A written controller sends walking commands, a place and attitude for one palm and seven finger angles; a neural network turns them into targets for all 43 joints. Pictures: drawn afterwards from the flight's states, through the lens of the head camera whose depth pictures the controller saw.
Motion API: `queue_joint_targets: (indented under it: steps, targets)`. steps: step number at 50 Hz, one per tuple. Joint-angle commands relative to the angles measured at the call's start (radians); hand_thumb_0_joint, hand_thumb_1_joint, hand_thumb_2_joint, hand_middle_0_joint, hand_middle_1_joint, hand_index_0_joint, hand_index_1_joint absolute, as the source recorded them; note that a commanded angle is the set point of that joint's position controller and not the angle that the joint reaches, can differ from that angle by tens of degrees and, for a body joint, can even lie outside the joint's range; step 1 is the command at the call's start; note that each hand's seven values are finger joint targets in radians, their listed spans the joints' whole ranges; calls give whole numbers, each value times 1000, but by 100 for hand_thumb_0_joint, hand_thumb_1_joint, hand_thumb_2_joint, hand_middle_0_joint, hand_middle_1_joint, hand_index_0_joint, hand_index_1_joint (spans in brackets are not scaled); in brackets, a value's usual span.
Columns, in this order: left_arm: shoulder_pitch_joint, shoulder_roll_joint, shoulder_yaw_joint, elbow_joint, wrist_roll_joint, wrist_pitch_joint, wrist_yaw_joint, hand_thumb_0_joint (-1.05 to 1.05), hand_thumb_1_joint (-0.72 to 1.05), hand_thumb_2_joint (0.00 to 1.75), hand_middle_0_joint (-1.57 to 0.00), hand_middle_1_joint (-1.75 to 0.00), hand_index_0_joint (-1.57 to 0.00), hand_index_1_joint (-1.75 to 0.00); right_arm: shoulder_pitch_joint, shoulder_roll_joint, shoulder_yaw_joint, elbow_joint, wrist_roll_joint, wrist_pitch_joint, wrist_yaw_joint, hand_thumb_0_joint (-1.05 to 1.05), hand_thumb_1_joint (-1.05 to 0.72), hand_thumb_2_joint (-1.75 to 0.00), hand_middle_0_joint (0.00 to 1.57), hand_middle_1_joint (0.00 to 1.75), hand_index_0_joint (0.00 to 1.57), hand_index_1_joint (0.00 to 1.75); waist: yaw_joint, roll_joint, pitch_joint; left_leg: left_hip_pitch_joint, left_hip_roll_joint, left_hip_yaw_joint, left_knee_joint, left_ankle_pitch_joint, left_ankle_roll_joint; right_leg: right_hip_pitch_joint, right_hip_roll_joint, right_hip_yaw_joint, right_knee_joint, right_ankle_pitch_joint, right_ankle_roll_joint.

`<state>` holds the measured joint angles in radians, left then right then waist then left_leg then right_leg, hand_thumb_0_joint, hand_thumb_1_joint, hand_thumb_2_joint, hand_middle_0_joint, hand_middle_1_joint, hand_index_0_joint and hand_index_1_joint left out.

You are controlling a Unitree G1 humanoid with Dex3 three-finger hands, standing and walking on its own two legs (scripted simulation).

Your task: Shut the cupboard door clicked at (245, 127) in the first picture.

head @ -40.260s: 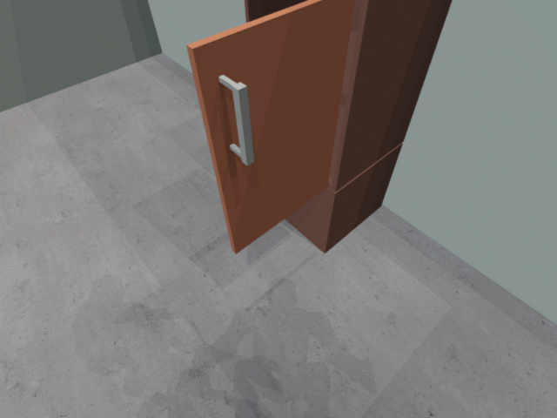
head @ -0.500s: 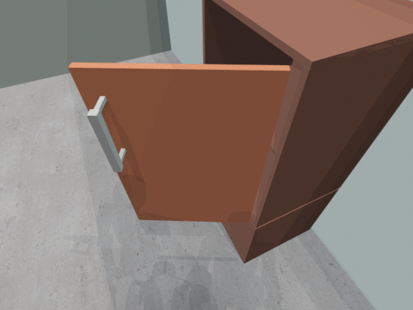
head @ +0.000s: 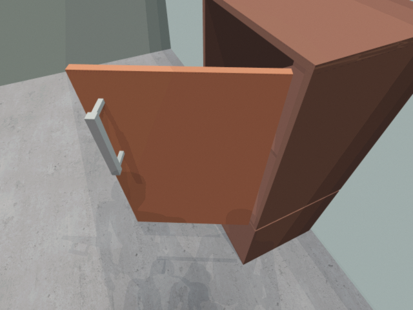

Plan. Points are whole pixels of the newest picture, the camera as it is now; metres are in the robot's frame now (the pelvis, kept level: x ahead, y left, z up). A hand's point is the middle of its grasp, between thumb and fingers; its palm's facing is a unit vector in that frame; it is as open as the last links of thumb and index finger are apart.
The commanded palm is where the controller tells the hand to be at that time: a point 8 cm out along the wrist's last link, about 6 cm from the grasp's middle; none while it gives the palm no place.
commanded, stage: look again from close up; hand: left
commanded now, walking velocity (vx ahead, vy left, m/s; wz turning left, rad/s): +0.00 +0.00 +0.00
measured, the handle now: (108, 140) +0.41 +0.24 +0.10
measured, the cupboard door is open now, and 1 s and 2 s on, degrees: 63 63 63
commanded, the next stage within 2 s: raise the hand and make a fist in 0.28 s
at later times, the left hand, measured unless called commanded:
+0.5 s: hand out of the picture +0.09 +0.20 -0.10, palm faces +0.20 -0.95 -0.23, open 7.2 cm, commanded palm +0.10 +0.22 -0.06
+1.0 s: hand (106, 302) +0.14 +0.18 +0.00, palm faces +0.03 -1.00 -0.04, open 5.2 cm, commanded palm +0.11 +0.24 +0.00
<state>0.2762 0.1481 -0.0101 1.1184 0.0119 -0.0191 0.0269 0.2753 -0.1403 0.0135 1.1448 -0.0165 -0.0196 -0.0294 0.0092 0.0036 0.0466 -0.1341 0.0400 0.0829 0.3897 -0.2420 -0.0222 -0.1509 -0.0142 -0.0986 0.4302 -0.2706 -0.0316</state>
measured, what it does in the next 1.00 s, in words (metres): lowers itself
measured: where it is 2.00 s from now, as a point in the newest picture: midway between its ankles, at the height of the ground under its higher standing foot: outside the picture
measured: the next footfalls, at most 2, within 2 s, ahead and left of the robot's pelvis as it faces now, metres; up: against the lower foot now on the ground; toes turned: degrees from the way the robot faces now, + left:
none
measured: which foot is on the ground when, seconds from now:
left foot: down 0.00-1.00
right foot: down 0.00-1.00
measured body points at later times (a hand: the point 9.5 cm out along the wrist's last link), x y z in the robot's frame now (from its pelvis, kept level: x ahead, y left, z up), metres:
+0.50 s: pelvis -0.01 +0.01 -0.01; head +0.01 -0.01 +0.44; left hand +0.08 +0.25 -0.09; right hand +0.03 -0.24 -0.15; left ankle -0.02 +0.13 -0.74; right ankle -0.02 -0.09 -0.74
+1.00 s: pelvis -0.07 +0.01 -0.08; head -0.02 +0.02 +0.36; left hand +0.13 +0.24 +0.00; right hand +0.16 -0.18 -0.14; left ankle -0.02 +0.13 -0.74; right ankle -0.02 -0.09 -0.74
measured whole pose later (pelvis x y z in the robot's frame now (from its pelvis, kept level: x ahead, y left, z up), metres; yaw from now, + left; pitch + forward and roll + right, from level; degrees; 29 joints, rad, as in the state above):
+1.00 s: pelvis -0.07 +0.01 -0.08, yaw +3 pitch +9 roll -2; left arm 0.41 0.20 0.05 -0.15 -0.22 -0.41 -0.19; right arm 0.19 -0.21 0.04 0.49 0.02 -0.25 -0.04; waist 0.05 0.04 -0.08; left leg -0.81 0.04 -0.02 1.12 -0.47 0.00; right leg -0.76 -0.05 -0.15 1.07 -0.48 -0.03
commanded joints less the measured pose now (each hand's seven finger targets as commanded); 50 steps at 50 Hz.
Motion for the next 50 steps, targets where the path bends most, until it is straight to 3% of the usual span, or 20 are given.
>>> queue_joint_targets:
  steps: [1,18,19,20,21,22,23,24,25,26,27,29,31,32,35,38,41,43,47,50]
  targets:
    - [74,98,22,-20,-1,-12,9,0,90,90,-20,-30,-20,-30,68,-77,-14,-20,3,-13,-6,0,-90,-90,20,30,20,30,1,-9,5,-8,72,-62,-57,178,37,-12,-108,100,-75,236,-11]
    - [84,87,24,-15,1,-12,11,0,90,90,-20,-30,-20,-30,72,-63,-15,-7,3,-12,-8,0,-90,-90,20,30,20,30,3,-15,31,-12,66,-65,-58,180,36,-12,-108,95,-85,246,-11]
    - [153,113,23,20,12,-39,52,0,90,90,-20,-30,-20,-30,-45,-115,-25,-80,15,-21,4,0,-90,-90,20,30,20,30,32,-39,30,-112,76,-20,206,227,9,-17,-178,178,-59,771,34]
    - [-691,611,311,-1586,-149,-335,34,0,90,90,-20,-30,-20,-30,69,-319,-45,-357,22,-225,-106,0,-90,-90,20,30,20,30,-138,36,-403,288,40,16,155,349,67,-36,-67,122,65,651,29]
    - [-40,214,36,-1282,-137,-249,62,0,90,90,-22,-32,-22,-32,13,-216,-18,-361,43,-278,-106,0,-90,-90,20,30,20,30,-41,393,-533,236,-6,-24,111,557,67,-14,-4,67,155,431,1]
    - [129,-2,-35,-1211,-177,-101,87,0,90,90,-24,-34,-24,-34,-32,-185,-34,-373,59,-312,-83,0,-90,-90,20,30,20,30,-16,282,-410,143,25,-56,94,667,50,-44,8,4,138,216,7]
    - [127,-71,-106,-1141,-164,-77,87,0,90,90,-25,-36,-25,-36,-34,-191,-30,-361,75,-339,-65,0,-90,-90,20,30,20,30,-45,133,-166,32,18,-72,113,547,50,-163,5,2,110,203,22]
    - [47,-41,-73,-1186,-168,-115,84,0,90,90,-27,-38,-27,-38,-34,-220,-59,-402,58,-354,-52,0,-90,-90,20,30,20,30,-77,54,-56,-57,-1,-95,148,380,50,-223,-6,-7,98,230,30]
    - [48,12,-14,-1155,-160,-164,74,0,90,90,-29,-40,-29,-40,-26,-239,-76,-430,41,-359,-45,0,-90,-90,20,30,20,30,-90,-73,-59,-137,-21,-98,187,246,48,-281,-9,-17,116,195,34]
    - [99,-10,-7,-1095,-159,-218,49,0,90,90,-31,-42,-31,-42,-40,-237,-82,-466,24,-364,-36,0,-90,-90,20,30,20,30,-76,-192,-48,-225,-36,-104,227,141,44,-347,-7,-16,143,115,40]
    - [200,-19,14,-1036,-171,-276,9,0,90,90,-33,-44,-33,-44,-70,-225,-90,-510,25,-372,-23,0,-90,-90,20,30,20,30,-28,-200,-56,-294,-50,-95,263,93,34,-356,-14,2,175,67,35]
    - [348,-41,65,-942,-214,-427,-99,0,90,90,-36,-48,-36,-48,-101,-209,-100,-559,17,-370,5,0,-90,-90,20,30,20,30,34,-325,-111,-457,-63,-87,357,9,14,-394,-19,36,275,-1,32]
    - [395,3,137,-957,-260,-593,-237,0,90,90,-40,-52,-40,-52,-122,-210,-111,-605,15,-346,33,0,-90,-90,20,30,20,30,66,-286,-184,-574,-75,-73,455,-26,-2,-391,-33,88,372,15,22]
    - [411,67,195,-957,-259,-639,-289,0,90,90,-42,-54,-42,-54,-128,-211,-120,-634,20,-327,46,0,-90,-90,20,30,20,30,85,-173,-219,-595,-77,-61,494,-16,-2,-377,-47,118,410,47,9]
    - [281,123,179,-1146,-252,-567,-300,0,90,90,-47,-60,-47,-60,-191,-217,-108,-772,42,-272,42,0,-90,-90,20,30,20,30,87,14,-248,-616,-88,-20,511,-116,27,-445,-39,144,404,-189,-5]
    - [94,143,162,-1369,-244,-494,-215,0,90,90,-53,-66,-53,-66,-163,-213,-95,-838,48,-244,13,0,-90,-90,20,30,20,30,27,14,-248,-616,-69,-49,519,-241,43,-528,-26,167,363,-411,8]
    - [-51,137,114,-1587,-227,-535,-152,0,90,90,-58,-72,-58,-72,-114,-200,-76,-833,40,-264,-7,0,-90,-90,20,30,20,30,-26,79,-314,-556,-53,-84,549,-235,51,-567,-7,144,383,-361,6]
    - [-72,136,85,-1597,-227,-550,-157,0,90,90,-62,-76,-62,-76,-89,-208,-66,-812,37,-279,-20,0,-90,-90,20,30,20,30,-57,32,-313,-554,-42,-103,565,-226,54,-583,5,134,391,-336,8]
    - [40,115,51,-1447,-236,-446,-226,0,90,90,-69,-84,-69,-84,-76,-222,-48,-783,48,-292,-30,0,-90,-90,20,30,20,30,-57,33,-266,-565,-39,-124,533,-221,52,-557,15,102,380,-288,9]
    - [110,154,103,-1445,-247,-312,-248,0,90,90,-75,-90,-75,-90,-87,-219,-46,-808,59,-273,-38,0,-90,-90,20,30,20,30,-16,-3,-285,-546,-43,-118,479,-202,47,-467,1,101,332,-295,16]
